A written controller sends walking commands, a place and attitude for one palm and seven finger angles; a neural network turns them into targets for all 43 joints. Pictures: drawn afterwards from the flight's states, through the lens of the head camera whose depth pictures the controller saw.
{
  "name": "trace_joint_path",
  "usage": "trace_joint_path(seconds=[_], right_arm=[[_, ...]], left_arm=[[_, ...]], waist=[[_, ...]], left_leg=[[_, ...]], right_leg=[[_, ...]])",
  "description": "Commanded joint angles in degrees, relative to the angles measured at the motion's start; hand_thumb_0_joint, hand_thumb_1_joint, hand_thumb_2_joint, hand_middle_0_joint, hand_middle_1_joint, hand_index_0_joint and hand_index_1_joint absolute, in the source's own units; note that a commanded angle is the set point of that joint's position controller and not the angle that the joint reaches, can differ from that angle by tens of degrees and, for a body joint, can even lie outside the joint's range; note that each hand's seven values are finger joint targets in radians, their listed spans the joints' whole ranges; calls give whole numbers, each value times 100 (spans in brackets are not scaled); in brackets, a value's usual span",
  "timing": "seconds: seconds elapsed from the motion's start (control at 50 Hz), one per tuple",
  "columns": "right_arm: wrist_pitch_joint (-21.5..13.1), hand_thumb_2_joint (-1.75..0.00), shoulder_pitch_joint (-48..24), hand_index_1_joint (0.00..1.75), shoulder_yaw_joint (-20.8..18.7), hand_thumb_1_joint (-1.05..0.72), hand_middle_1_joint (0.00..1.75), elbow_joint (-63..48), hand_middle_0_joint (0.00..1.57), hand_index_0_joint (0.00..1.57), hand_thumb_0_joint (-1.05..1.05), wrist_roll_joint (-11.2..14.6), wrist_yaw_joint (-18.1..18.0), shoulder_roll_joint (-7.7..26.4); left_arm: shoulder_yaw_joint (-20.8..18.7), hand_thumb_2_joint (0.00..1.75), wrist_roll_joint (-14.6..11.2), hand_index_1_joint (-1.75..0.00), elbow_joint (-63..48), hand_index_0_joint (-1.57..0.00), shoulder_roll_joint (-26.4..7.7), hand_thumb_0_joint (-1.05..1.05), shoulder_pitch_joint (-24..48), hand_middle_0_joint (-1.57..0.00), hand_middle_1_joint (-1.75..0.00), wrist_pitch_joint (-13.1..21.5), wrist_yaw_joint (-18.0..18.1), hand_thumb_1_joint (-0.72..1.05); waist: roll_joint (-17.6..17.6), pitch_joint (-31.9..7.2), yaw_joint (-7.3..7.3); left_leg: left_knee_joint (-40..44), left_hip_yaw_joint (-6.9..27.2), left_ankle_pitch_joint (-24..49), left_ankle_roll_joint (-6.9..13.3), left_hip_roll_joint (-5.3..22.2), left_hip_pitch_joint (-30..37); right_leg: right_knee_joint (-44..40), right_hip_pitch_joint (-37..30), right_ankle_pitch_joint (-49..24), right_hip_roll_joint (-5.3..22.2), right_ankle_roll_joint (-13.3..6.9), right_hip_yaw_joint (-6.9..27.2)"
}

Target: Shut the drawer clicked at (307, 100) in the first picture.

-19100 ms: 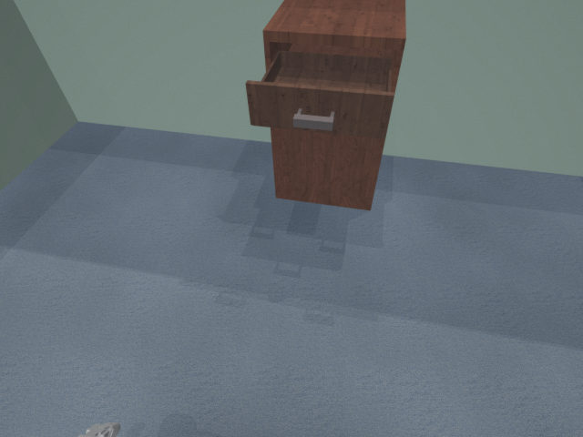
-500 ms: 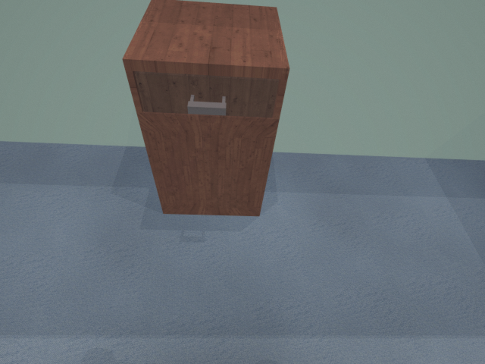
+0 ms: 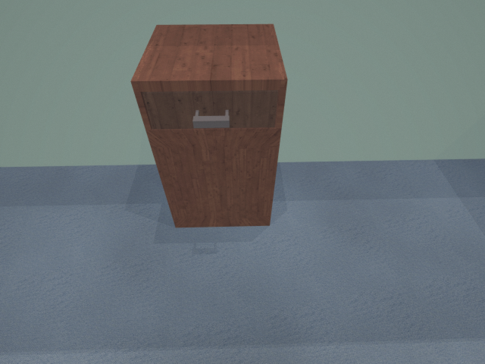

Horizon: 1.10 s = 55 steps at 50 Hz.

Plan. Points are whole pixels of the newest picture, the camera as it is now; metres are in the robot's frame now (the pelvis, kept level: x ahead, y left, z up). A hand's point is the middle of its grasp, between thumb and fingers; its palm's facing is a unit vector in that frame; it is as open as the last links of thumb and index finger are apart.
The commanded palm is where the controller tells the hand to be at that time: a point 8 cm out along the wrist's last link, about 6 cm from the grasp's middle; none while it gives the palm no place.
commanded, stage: let the arm hang, fingers relaxed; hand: left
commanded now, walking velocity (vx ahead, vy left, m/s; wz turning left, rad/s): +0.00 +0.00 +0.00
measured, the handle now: (211, 117) +0.83 +0.15 -0.09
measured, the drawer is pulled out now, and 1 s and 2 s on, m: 0.00 0.00 0.00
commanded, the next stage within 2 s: look to check the result in 0.26 s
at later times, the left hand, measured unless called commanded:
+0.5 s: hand out of the picture -0.03 +0.13 -0.17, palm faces +0.05 -0.98 -0.17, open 7.4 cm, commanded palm none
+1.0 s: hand out of the picture +0.00 +0.11 -0.17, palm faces +0.06 -0.98 -0.17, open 7.4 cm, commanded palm none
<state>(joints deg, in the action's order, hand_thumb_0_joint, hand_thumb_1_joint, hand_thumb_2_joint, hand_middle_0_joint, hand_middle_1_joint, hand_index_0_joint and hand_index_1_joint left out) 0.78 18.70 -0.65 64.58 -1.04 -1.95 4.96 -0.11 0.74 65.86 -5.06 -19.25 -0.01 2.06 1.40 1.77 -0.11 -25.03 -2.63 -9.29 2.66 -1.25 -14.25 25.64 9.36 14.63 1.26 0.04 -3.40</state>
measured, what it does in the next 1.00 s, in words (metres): stands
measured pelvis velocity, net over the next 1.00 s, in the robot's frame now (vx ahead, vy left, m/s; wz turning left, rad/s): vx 0.02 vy -0.04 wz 0.00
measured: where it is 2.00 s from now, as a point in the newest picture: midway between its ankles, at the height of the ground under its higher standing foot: outside the picture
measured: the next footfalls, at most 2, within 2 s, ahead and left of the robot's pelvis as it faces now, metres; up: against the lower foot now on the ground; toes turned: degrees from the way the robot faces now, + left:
none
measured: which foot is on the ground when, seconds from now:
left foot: down 0.00-1.00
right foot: down 0.00-1.00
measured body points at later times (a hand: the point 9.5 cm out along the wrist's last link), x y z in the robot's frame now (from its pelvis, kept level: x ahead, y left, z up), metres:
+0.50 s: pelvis +0.00 -0.02 +0.00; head +0.02 -0.03 +0.45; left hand -0.03 +0.19 -0.16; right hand -0.04 -0.21 -0.17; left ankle +0.05 +0.09 -0.74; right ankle -0.01 -0.12 -0.74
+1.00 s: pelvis +0.02 -0.04 +0.00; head +0.04 -0.05 +0.45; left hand +0.00 +0.17 -0.16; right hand +0.00 -0.23 -0.17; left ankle +0.05 +0.09 -0.74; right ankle -0.01 -0.12 -0.74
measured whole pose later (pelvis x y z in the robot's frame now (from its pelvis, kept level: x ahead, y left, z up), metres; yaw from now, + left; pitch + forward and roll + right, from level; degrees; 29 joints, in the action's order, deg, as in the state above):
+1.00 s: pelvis +0.02 -0.04 +0.00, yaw +0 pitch -2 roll +0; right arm 0.2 17.0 -0.9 65.7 -0.9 -2.7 5.9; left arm -0.5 0.4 65.9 -5.0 -17.2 0.8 2.3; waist 1.4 3.2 0.1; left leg -24.5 -1.4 -10.8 -0.4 1.0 -12.0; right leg 24.5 6.8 16.3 -1.1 -2.7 -4.3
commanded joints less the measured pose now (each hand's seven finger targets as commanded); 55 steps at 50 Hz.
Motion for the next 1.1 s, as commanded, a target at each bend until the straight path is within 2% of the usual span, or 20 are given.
trace_joint_path(seconds=[0.0,0.12,0.18,0.24,0.3,0.42,0.6,0.7,0.88,0.92,1.08], right_arm=[[-44,-90,536,30,-104,-90,30,-102,20,20,0,5,-46,480],[-72,-90,572,30,-103,-90,30,-94,20,20,0,0,-58,441],[-75,-90,587,30,-114,-90,30,-105,20,20,0,7,-64,445],[-60,-90,577,30,-105,-90,30,-81,20,20,0,3,-61,426],[-54,-90,589,30,-101,-90,30,-77,20,20,0,3,-64,436],[-59,-90,596,30,-96,-90,30,-47,20,20,0,11,-67,433],[-61,-90,528,30,-85,-90,30,6,20,20,0,17,-74,441],[-82,-90,473,30,-78,-90,30,19,20,20,0,18,-84,459],[-92,-90,368,30,-80,-90,30,13,20,20,0,28,-99,505],[-99,-90,363,30,-70,-90,30,38,20,20,0,21,-101,482],[-80,-90,339,30,-71,-90,30,41,20,20,0,31,-103,517]], left_arm=[[-126,90,1,-30,-42,-20,-510,0,-574,-20,-30,27,46,90],[-155,90,-7,-30,-95,-20,-473,0,-502,-20,-30,42,43,90],[-156,90,-11,-30,-93,-20,-474,0,-503,-20,-30,61,47,90],[-151,90,-17,-30,-85,-20,-473,0,-459,-20,-30,59,41,90],[-150,90,-24,-30,-87,-20,-488,0,-429,-20,-30,58,43,90],[-150,90,-31,-30,-65,-20,-523,0,-410,-20,-30,75,44,90],[-135,90,-36,-30,-20,-20,-534,0,-383,-20,-30,76,52,90],[-145,90,-35,-30,-19,-20,-538,0,-362,-20,-30,78,53,90],[-149,90,-36,-30,-37,-20,-541,0,-371,-20,-30,104,61,90],[-148,90,-42,-30,-37,-20,-546,0,-344,-20,-30,106,58,90],[-155,90,-42,-30,-48,-20,-611,0,-352,-20,-30,119,69,90]], waist=[[-112,638,29],[15,545,41],[-49,463,47],[-112,553,57],[-33,507,75],[-143,428,77],[-130,510,72],[-55,441,63],[-178,359,45],[-76,356,46],[-214,373,42]], left_leg=[[699,746,-833,64,622,-139],[653,729,-664,55,622,-89],[558,661,-444,30,616,18],[519,611,-466,13,596,22],[512,627,-445,11,618,90],[425,547,-186,-14,607,195],[411,538,-42,-33,627,253],[422,537,119,-34,652,305],[316,486,489,-55,658,465],[325,471,547,-58,663,459],[283,422,576,-92,650,487]], right_leg=[[-643,671,468,342,-280,418],[-608,615,333,346,-292,423],[-636,578,248,363,-310,440],[-714,667,368,391,-317,475],[-712,676,384,377,-329,485],[-757,577,230,412,-330,504],[-783,567,155,398,-329,501],[-735,451,-30,390,-322,477],[-753,342,-417,414,-315,494],[-755,282,-520,427,-314,488],[-815,192,-746,438,-291,503]])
